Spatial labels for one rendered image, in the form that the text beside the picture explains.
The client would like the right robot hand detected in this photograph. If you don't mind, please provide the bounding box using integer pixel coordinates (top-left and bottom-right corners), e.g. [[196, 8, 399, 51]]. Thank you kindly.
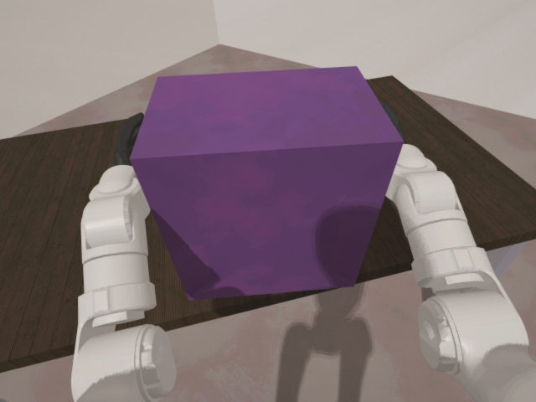
[[379, 100, 408, 144]]

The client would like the table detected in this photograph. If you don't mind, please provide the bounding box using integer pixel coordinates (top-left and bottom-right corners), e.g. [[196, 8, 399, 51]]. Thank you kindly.
[[0, 75, 536, 402]]

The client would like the left robot hand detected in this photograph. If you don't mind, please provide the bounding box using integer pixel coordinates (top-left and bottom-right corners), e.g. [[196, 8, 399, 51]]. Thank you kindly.
[[114, 112, 144, 166]]

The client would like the left robot upper arm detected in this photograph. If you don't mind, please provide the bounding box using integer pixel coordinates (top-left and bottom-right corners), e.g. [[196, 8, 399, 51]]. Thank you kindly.
[[73, 324, 177, 402]]

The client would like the right robot forearm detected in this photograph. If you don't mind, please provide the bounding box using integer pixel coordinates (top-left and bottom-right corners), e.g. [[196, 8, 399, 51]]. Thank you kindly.
[[385, 144, 529, 354]]

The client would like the right robot upper arm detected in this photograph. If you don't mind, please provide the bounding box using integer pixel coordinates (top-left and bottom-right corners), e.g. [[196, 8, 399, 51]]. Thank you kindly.
[[418, 291, 536, 402]]

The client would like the carton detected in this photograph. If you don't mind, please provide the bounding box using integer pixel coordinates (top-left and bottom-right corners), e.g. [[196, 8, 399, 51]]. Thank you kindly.
[[130, 66, 404, 301]]

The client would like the left robot forearm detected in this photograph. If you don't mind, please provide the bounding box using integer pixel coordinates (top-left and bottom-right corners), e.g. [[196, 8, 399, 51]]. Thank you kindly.
[[71, 165, 157, 401]]

